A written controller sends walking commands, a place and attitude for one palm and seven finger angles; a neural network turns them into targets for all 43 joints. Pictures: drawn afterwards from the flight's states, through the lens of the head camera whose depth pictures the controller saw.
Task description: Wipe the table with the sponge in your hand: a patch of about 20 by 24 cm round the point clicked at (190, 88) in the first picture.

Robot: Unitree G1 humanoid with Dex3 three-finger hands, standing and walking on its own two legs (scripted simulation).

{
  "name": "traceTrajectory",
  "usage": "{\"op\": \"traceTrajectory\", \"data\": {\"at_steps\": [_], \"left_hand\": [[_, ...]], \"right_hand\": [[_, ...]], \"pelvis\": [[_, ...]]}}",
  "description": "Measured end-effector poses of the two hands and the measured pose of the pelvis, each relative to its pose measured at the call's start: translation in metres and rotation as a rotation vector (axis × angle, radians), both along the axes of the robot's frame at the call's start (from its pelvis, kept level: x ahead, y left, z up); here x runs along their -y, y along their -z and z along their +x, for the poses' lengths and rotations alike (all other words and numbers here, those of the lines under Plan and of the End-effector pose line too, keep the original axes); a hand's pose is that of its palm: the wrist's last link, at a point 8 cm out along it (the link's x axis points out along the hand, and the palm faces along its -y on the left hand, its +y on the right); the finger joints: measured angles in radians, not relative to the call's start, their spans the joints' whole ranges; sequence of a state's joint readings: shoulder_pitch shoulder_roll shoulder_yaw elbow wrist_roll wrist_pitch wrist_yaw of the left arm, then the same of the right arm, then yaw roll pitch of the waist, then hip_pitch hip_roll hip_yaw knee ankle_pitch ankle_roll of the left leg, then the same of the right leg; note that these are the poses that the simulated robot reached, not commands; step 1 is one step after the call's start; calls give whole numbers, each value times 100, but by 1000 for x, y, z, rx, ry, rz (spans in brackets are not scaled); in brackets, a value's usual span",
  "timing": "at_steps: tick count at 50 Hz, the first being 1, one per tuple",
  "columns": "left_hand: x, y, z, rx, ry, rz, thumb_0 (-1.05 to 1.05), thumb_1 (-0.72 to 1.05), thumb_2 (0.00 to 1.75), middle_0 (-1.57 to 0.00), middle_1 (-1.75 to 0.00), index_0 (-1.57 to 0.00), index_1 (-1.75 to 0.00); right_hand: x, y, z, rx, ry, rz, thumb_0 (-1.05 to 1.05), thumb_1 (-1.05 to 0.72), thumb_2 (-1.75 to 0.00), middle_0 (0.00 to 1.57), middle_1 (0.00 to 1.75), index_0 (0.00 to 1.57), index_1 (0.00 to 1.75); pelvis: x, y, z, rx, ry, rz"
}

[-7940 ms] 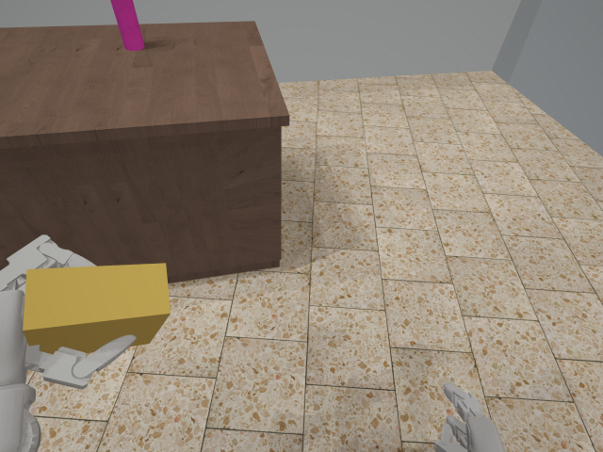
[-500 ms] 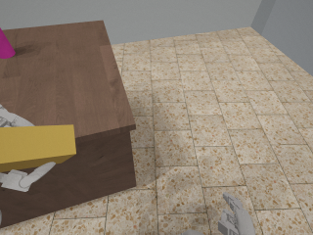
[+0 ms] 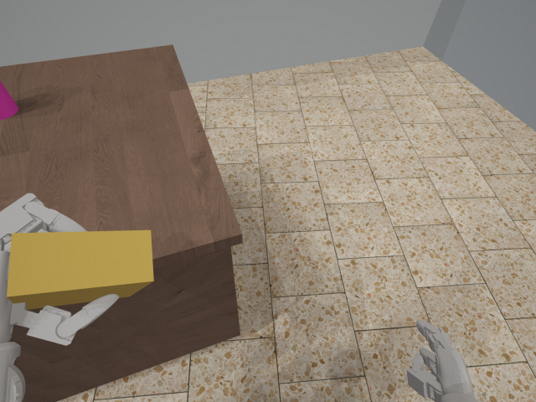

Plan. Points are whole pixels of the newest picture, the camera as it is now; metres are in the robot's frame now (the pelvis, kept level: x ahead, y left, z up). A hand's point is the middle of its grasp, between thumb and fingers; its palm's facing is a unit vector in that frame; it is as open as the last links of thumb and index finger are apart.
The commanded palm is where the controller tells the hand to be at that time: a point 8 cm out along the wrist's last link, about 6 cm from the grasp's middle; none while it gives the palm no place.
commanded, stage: come to a stop and stand still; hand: left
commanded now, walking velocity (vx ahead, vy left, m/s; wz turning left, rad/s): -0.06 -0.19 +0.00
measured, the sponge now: (101, 270) +0.23 +0.19 +0.15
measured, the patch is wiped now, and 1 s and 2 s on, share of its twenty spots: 0.00 0.00 0.00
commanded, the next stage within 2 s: look again from close up in 1.00 s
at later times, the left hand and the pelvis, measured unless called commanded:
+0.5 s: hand (50, 334) +0.16 +0.21 +0.17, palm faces +0.35 -0.84 -0.41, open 9.7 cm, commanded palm +0.11 +0.26 +0.19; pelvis -0.05 -0.02 +0.00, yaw +0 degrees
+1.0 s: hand (24, 376) +0.12 +0.22 +0.17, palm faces +0.38 -0.84 -0.40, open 9.7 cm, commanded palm +0.08 +0.26 +0.19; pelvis -0.09 -0.02 +0.01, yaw -1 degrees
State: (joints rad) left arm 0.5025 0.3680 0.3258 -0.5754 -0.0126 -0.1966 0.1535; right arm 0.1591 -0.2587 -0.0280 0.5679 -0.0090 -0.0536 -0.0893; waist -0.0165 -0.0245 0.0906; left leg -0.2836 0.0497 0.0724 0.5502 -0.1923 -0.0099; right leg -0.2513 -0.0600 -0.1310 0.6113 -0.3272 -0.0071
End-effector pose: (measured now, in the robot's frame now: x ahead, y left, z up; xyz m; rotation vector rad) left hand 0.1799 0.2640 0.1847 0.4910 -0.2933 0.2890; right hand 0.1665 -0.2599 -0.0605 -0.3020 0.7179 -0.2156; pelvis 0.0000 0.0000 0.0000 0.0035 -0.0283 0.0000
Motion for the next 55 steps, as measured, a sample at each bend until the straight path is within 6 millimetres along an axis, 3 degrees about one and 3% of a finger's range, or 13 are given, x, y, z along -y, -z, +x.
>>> {"op": "traceTrajectory", "data": {"at_steps": [7,12,16,20,26,31,41,55], "left_hand": [[-22,-14,-10,54,-26,34,0,-45,101,-79,-135,-78,-135],[-11,-18,-24,31,-47,21,0,-45,101,-79,-135,-78,-135],[9,-8,-38,-36,-35,15,0,-45,101,-79,-135,-78,-135],[20,-1,-52,-83,-24,-19,0,-45,101,-79,-135,-78,-135],[12,0,-63,-35,-39,-32,0,-45,101,-79,-135,-78,-135],[5,-1,-73,-11,-70,-34,0,-45,101,-79,-135,-78,-135],[25,4,-94,-40,-38,-46,0,-45,101,-79,-135,-78,-135],[2,4,-91,-43,-70,-36,0,-45,101,-79,-135,-78,-135]], "right_hand": [[-38,-9,-8,17,-60,71,1,-90,-89,19,29,20,30],[-55,4,-24,20,-103,172,1,-90,-89,20,30,20,30],[-50,19,-43,-4,-98,216,1,-90,-89,20,30,20,30],[-31,25,-66,-43,-55,197,1,-90,-89,20,30,21,30],[-1,24,-92,-84,0,93,1,-90,-89,20,30,20,30],[9,9,-101,-52,8,56,1,-90,-89,20,30,20,30],[4,9,-107,3,-27,93,1,-90,-89,20,30,20,30],[-18,14,-121,-49,-31,107,1,-90,-89,20,30,20,30]], "pelvis": [[-1,-8,-11,-11,10,-16],[6,-8,-26,-17,21,-19],[16,-5,-39,0,17,-30],[21,-6,-46,-1,23,-14],[21,-4,-55,0,2,-22],[24,-8,-67,6,20,-5],[29,-7,-88,3,27,-11],[16,-9,-90,5,26,-17]]}}
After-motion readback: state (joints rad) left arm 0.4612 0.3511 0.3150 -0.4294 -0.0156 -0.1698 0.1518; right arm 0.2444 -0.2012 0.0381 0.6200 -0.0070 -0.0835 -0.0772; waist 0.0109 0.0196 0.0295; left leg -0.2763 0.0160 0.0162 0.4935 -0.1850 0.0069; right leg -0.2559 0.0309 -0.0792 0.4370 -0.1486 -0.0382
